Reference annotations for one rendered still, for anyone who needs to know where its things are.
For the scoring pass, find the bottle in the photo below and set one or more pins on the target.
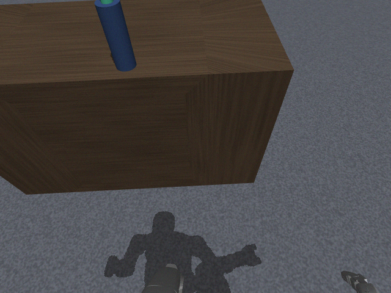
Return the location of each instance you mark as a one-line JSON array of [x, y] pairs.
[[113, 22]]

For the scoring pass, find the right robot hand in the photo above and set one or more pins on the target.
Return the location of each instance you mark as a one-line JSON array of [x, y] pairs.
[[358, 282]]

